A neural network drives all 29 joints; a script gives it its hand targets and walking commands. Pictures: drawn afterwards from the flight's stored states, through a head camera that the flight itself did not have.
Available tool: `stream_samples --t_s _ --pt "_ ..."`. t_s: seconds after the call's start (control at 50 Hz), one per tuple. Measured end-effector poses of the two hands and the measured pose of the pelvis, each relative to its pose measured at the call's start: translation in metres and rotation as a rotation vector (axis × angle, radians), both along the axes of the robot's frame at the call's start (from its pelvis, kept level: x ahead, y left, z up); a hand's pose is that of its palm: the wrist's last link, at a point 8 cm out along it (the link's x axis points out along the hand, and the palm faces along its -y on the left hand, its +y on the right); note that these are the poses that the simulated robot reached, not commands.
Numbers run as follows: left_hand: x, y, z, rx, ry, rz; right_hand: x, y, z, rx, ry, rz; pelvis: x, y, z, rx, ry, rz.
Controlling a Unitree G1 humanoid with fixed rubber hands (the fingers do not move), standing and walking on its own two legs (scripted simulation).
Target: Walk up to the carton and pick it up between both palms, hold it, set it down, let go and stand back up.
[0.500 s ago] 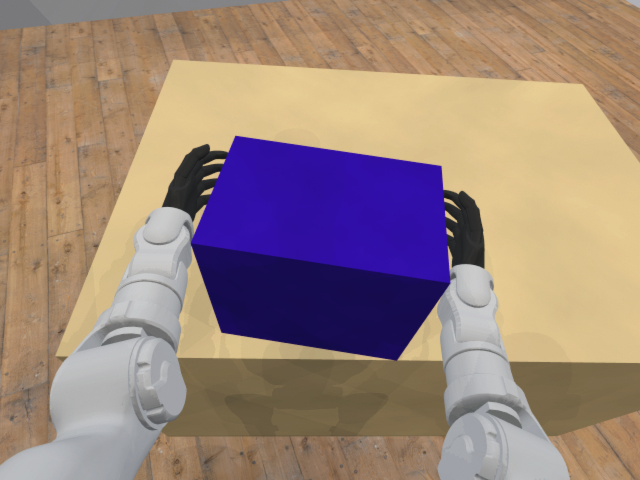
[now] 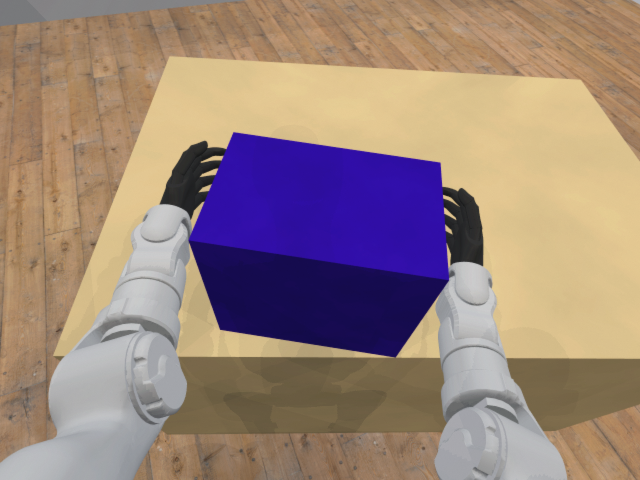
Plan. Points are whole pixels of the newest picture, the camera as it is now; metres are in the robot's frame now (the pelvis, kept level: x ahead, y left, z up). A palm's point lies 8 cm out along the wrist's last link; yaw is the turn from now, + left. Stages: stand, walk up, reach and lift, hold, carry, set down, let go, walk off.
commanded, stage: set down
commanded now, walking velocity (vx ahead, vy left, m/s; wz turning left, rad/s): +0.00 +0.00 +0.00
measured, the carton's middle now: (320, 253) +0.42 -0.02 +0.00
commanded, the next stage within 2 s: none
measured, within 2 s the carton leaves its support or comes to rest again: neither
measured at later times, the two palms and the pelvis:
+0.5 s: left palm (184, 204) +0.47 +0.16 +0.05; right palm (468, 262) +0.39 -0.22 +0.03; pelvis -0.01 +0.00 -0.02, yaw -3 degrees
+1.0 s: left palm (172, 174) +0.47 +0.17 +0.11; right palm (525, 235) +0.39 -0.26 +0.09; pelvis -0.05 +0.00 -0.03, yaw -3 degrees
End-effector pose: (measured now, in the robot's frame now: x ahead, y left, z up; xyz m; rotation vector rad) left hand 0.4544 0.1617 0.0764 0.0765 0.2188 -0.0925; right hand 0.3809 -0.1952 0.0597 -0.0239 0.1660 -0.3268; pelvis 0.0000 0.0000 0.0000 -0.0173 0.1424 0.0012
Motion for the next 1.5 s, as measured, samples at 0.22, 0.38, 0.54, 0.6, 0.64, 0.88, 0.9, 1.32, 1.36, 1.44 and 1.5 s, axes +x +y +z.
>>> stream_samples --t_s 0.22,0.38,0.54,0.6,0.64,0.88,0.9,1.32,1.36,1.44,1.5 --pt "0.005 -0.001 -0.005 0.016 0.016 -0.005 0.004 -0.002 -0.004 -0.014 0.021 0.018 -0.002 0.001 -0.001 0.000 0.013 -0.013" --pt "0.013 0.004 -0.022 0.059 0.074 0.045 0.007 -0.005 -0.035 0.029 0.149 0.049 -0.004 0.002 -0.011 -0.011 0.148 -0.037" --pt "0.014 0.003 -0.023 0.077 0.053 0.031 0.007 -0.033 -0.030 0.019 0.114 -0.016 -0.016 0.002 -0.022 -0.018 0.219 -0.044" --pt "0.009 0.007 -0.025 0.081 0.050 0.034 0.004 -0.050 -0.021 0.002 0.098 -0.033 -0.023 0.002 -0.025 -0.015 0.229 -0.054" --pt "0.006 0.011 -0.026 0.082 0.044 0.040 0.001 -0.061 -0.016 -0.009 0.097 -0.041 -0.028 0.002 -0.026 -0.011 0.235 -0.056" --pt "0.009 0.011 0.006 0.076 -0.022 0.038 -0.004 -0.073 0.009 0.008 0.095 -0.005 -0.048 -0.001 -0.034 0.008 0.252 -0.057" --pt "0.010 0.010 0.010 0.074 -0.020 0.038 -0.002 -0.072 0.012 0.011 0.092 -0.001 -0.049 -0.001 -0.034 0.008 0.250 -0.058" --pt "0.014 0.028 0.091 0.066 -0.034 0.069 0.007 -0.081 0.094 0.050 0.041 -0.051 -0.033 -0.001 -0.013 0.000 0.112 -0.050" --pt "0.014 0.029 0.094 0.069 -0.028 0.067 0.007 -0.080 0.094 0.054 0.057 -0.050 -0.032 -0.001 -0.012 0.000 0.098 -0.048" --pt "0.015 0.026 0.100 0.065 -0.041 0.044 0.009 -0.076 0.094 0.065 0.048 -0.035 -0.029 -0.002 -0.009 0.000 0.079 -0.044" --pt "0.015 0.023 0.101 0.058 -0.031 0.031 0.010 -0.073 0.093 0.067 0.046 -0.029 -0.027 -0.002 -0.007 -0.001 0.063 -0.042"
